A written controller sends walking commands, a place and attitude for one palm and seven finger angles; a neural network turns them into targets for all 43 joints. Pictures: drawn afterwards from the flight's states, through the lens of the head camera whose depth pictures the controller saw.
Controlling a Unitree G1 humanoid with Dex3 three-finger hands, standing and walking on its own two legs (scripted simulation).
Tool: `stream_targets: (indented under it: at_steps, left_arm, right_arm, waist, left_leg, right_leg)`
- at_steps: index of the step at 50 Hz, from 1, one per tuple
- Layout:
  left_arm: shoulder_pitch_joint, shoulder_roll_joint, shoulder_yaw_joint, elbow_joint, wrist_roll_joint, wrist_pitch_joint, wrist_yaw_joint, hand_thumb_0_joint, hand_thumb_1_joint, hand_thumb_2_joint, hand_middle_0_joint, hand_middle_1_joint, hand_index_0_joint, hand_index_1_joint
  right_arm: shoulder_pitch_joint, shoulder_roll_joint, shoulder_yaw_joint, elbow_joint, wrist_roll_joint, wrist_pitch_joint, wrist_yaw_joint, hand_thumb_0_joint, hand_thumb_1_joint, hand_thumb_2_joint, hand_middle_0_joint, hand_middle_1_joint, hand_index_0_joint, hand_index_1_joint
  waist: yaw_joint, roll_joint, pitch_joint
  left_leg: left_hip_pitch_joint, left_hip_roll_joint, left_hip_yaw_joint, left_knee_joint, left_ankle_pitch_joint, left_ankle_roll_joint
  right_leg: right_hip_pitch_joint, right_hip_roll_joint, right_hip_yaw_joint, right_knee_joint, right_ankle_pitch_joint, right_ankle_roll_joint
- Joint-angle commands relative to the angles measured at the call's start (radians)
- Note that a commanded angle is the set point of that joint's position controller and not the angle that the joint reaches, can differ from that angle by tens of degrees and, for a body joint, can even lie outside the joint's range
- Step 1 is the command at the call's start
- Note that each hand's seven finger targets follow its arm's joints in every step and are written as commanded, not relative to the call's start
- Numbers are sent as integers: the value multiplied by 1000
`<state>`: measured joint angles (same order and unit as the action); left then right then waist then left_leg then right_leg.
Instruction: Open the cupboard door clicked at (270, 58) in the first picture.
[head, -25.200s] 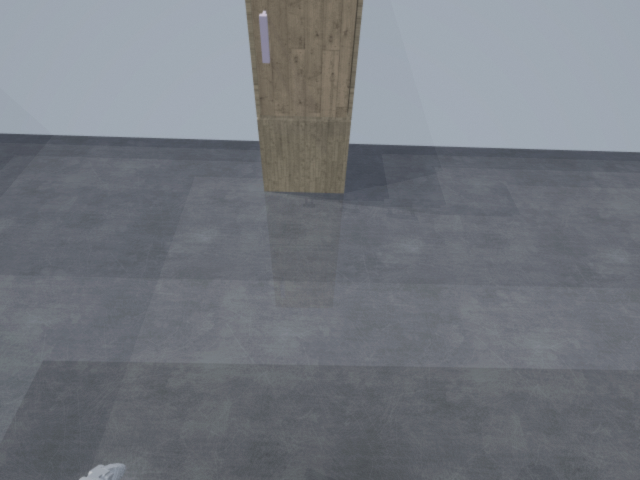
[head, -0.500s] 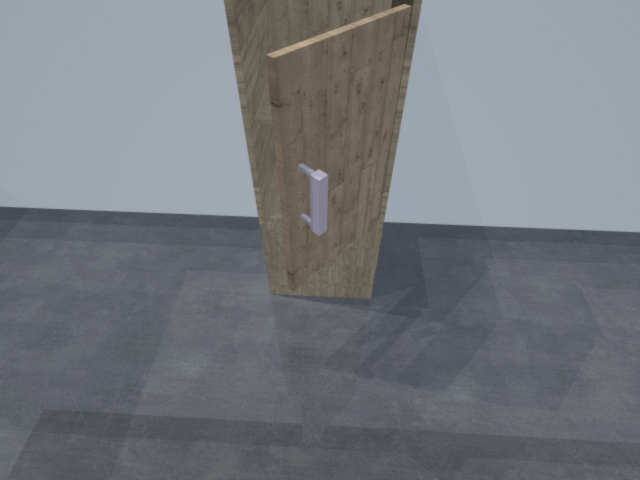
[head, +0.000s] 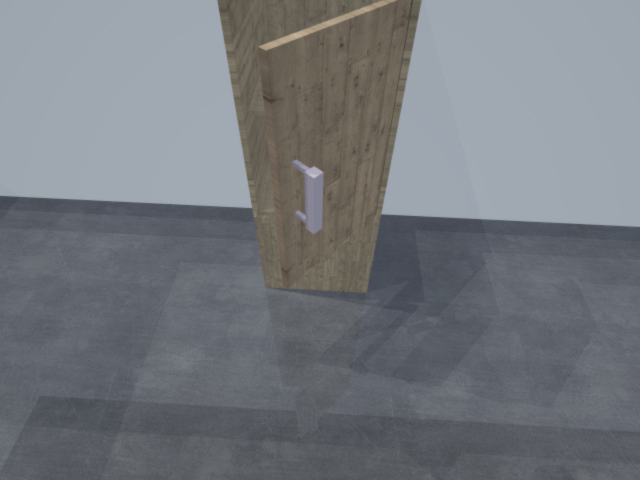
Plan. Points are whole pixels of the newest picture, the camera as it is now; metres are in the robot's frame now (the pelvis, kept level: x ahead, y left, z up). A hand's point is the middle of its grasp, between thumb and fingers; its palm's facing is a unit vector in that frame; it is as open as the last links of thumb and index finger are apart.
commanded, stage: look to check the result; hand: left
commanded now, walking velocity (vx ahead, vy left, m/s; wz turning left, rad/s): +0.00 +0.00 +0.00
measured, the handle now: (306, 196) +0.62 +0.06 -0.04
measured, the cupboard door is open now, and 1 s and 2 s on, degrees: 48 48 48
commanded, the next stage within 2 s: walk to a spot facing it in 0.32 s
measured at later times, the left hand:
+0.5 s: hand out of the picture +0.00 +0.17 -0.18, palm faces +0.04 -0.98 -0.20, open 7.4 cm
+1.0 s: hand out of the picture +0.07 +0.16 -0.16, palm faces -0.15 -0.94 -0.30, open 7.4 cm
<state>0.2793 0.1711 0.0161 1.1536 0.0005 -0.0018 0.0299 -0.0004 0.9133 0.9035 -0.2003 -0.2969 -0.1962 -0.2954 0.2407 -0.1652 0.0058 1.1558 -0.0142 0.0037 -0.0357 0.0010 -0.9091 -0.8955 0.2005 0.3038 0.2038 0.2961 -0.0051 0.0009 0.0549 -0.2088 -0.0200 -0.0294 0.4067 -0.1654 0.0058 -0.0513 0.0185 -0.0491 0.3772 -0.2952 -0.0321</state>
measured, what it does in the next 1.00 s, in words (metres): lifts its left foot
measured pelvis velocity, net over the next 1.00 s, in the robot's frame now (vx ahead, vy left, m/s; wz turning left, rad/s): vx -0.02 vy -0.04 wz -0.24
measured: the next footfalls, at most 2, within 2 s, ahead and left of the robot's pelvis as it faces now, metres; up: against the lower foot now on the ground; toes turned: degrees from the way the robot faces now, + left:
left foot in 1.42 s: +0.11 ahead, +0.09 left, +0.00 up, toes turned -30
right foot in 1.80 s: -0.04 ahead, -0.14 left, +0.00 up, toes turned -46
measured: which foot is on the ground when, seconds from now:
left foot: down 0.00-0.86, up 0.88-1.00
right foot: down 0.00-1.00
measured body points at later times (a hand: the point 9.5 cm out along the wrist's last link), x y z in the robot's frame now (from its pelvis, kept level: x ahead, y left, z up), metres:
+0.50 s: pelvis +0.01 +0.00 +0.00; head +0.02 +0.00 +0.45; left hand +0.00 +0.23 -0.16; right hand +0.02 -0.23 -0.16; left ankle +0.03 +0.12 -0.74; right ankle -0.05 -0.09 -0.74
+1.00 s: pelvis -0.02 -0.04 -0.01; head +0.02 -0.07 +0.44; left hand +0.07 +0.21 -0.14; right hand -0.02 -0.30 -0.17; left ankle +0.00 +0.12 -0.67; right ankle -0.05 -0.10 -0.74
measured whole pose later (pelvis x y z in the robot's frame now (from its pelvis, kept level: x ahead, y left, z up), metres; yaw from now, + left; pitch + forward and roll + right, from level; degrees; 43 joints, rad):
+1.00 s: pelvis -0.02 -0.04 -0.01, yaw -14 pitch +0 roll +2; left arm 0.24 0.19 0.08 0.98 0.02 0.02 0.01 0.00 0.91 0.90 -0.20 -0.30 -0.20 -0.30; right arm 0.17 -0.23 -0.07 1.01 -0.02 0.06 -0.04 0.00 -0.91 -0.90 0.20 0.30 0.20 0.30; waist 0.02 0.02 0.10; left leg -0.47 0.03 0.03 1.06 -0.43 -0.04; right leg -0.24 0.05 0.03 0.57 -0.33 -0.09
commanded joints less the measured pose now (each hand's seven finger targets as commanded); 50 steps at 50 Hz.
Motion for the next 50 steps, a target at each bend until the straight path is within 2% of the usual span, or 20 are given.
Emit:
stream_targets:
  at_steps: [1,5,16,22,25,30,33,35,36,38,39,41,42,43,44,45,46,47,48,50]
  left_arm:
    - [59,112,12,-29,3,-10,7,0,900,900,-200,-300,-200,-300]
    - [68,115,15,-30,5,-13,8,0,900,900,-200,-300,-200,-300]
    - [61,113,13,-27,5,-11,7,0,900,900,-200,-300,-200,-300]
    - [61,115,13,-32,4,-14,7,0,900,900,-200,-300,-200,-300]
    - [71,96,21,-39,6,-1,9,0,900,900,-200,-300,-200,-300]
    - [44,127,58,-94,13,26,-1,0,900,900,-200,-300,-200,-300]
    - [22,127,72,-129,16,35,-10,0,900,900,-200,-300,-200,-300]
    - [23,109,74,-148,16,39,-17,0,900,900,-200,-300,-200,-300]
    - [12,106,76,-161,19,42,-22,0,900,900,-200,-300,-200,-300]
    - [-15,95,79,-188,20,48,-32,0,900,900,-200,-300,-200,-300]
    - [-6,88,81,-193,19,47,-35,0,900,900,-200,-300,-200,-300]
    - [68,81,84,-178,20,43,-40,0,900,900,-200,-300,-200,-300]
    - [113,110,90,-170,25,38,-38,0,900,900,-200,-300,-200,-300]
    - [117,220,108,-174,39,26,-25,0,900,900,-200,-300,-200,-300]
    - [111,272,110,-186,27,28,-20,0,900,900,-200,-300,-200,-300]
    - [92,233,111,-194,27,28,-8,0,900,900,-200,-300,-200,-300]
    - [35,219,106,-203,25,24,-5,0,900,900,-200,-300,-200,-300]
    - [20,203,101,-214,22,18,-3,0,900,900,-200,-300,-200,-300]
    - [24,199,99,-219,20,12,-2,0,900,900,-200,-300,-200,-300]
    - [48,196,100,-218,19,7,4,0,900,900,-200,-300,-200,-300]
  right_arm:
    - [40,-109,-17,-29,-2,-10,-9,0,-900,-900,200,300,200,300]
    - [36,-113,-19,-33,0,-12,-11,0,-900,-900,200,300,200,300]
    - [29,-113,-19,-30,-3,-12,-10,0,-900,-900,200,300,200,300]
    - [25,-114,-17,-32,-3,-14,-10,0,-900,-900,200,300,200,300]
    - [52,-92,-21,-32,-3,-5,-18,0,-900,-900,200,300,200,300]
    - [52,-127,-55,-74,-5,13,-28,0,-900,-900,200,300,200,300]
    - [51,-150,-71,-108,-9,12,-32,0,-900,-900,200,300,200,300]
    - [49,-178,-80,-129,-9,10,-33,0,-900,-900,200,300,200,300]
    - [56,-192,-87,-136,-12,7,-34,0,-900,-900,200,300,200,300]
    - [56,-203,-91,-154,-18,1,-30,0,-900,-900,200,300,200,300]
    - [26,-205,-92,-170,-20,-1,-28,0,-900,-900,200,300,200,300]
    - [-36,-212,-94,-197,-19,3,-26,0,-900,-900,200,300,200,300]
    - [-64,-199,-94,-216,-12,8,-23,0,-900,-900,200,300,200,300]
    - [-59,-127,-88,-238,-1,16,-15,0,-900,-900,200,300,200,300]
    - [-105,-140,-88,-260,-6,21,-6,0,-900,-900,200,300,200,300]
    - [-128,-142,-94,-260,-7,30,-8,0,-900,-900,200,300,200,300]
    - [-125,-139,-95,-250,-5,29,-7,0,-900,-900,200,300,200,300]
    - [-115,-127,-91,-247,-5,25,-3,0,-900,-900,200,300,200,300]
    - [-110,-119,-88,-247,-5,25,-2,0,-900,-900,200,300,200,300]
    - [-117,-117,-87,-254,-2,25,-3,0,-900,-900,200,300,200,300]
  waist:
    - [4,-1,24]
    - [6,-13,3]
    - [5,-2,29]
    - [7,2,22]
    - [5,-13,11]
    - [2,-8,8]
    - [-4,56,-3]
    - [4,124,-24]
    - [2,167,-27]
    - [-1,213,-46]
    - [17,196,-51]
    - [62,107,-75]
    - [88,16,-45]
    - [78,-322,-25]
    - [101,-308,-3]
    - [82,-245,5]
    - [52,-159,29]
    - [39,-116,10]
    - [36,-87,-28]
    - [44,-98,-88]
  left_leg:
    - [47,100,-78,-39,163,32]
    - [61,102,-77,-34,185,36]
    - [52,100,-79,-49,160,32]
    - [56,99,-78,-45,184,32]
    - [66,113,-42,-2,188,26]
    - [25,145,0,63,122,25]
    - [31,195,-46,28,83,50]
    - [45,272,-117,-29,36,98]
    - [28,327,-164,-72,30,130]
    - [20,393,-181,-120,84,181]
    - [-3,398,-154,-97,120,180]
    - [-82,345,-39,10,101,122]
    - [-170,271,31,142,21,66]
    - [-328,99,171,391,-255,-31]
    - [-365,51,102,587,-435,-44]
    - [-383,58,28,695,-385,-39]
    - [-411,76,-5,739,-327,-43]
    - [-417,83,-4,748,-287,-52]
    - [-413,83,-1,743,-261,-59]
    - [-407,76,2,715,-240,-68]
  right_leg:
    - [-96,-122,88,-88,146,-15]
    - [-82,-121,86,-87,177,-14]
    - [-91,-122,86,-94,142,-13]
    - [-80,-124,87,-90,182,-13]
    - [-98,-119,108,-65,244,-14]
    - [-154,-108,149,30,271,-32]
    - [-219,-67,154,111,211,-26]
    - [-266,-22,122,223,87,-11]
    - [-286,-4,93,309,-37,-3]
    - [-312,-16,63,464,-247,8]
    - [-289,-36,74,454,-244,5]
    - [-157,-34,42,286,-107,10]
    - [-79,-53,85,103,50,5]
    - [-39,-277,433,-97,180,-62]
    - [-106,-383,530,-114,291,-155]
    - [-122,-337,532,-94,344,-150]
    - [-104,-303,483,-45,426,-174]
    - [-64,-273,434,-8,520,-177]
    - [-20,-254,401,16,596,-169]
    - [61,-231,380,43,689,-149]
